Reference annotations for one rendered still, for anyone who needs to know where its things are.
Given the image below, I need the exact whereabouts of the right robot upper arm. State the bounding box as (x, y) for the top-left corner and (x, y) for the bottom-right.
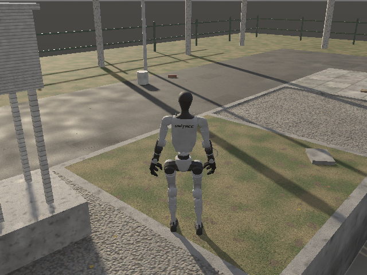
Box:
(197, 116), (210, 148)

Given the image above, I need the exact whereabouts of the robot right hand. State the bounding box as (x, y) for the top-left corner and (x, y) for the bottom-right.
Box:
(203, 162), (216, 175)

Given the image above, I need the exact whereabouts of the right robot forearm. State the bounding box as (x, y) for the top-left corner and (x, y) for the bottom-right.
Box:
(205, 140), (215, 163)

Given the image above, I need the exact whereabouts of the left robot thigh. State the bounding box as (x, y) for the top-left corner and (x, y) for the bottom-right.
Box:
(164, 159), (177, 198)

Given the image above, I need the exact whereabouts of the left robot forearm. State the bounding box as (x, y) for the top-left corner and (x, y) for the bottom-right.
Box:
(151, 138), (163, 164)

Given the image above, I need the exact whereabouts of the right robot foot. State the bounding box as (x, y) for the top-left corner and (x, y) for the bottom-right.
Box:
(194, 221), (203, 235)

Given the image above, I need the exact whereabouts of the robot left hand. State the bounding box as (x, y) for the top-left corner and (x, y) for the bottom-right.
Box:
(149, 162), (162, 176)

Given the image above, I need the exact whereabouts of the left robot upper arm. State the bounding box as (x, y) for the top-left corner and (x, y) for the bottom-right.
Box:
(157, 116), (173, 147)

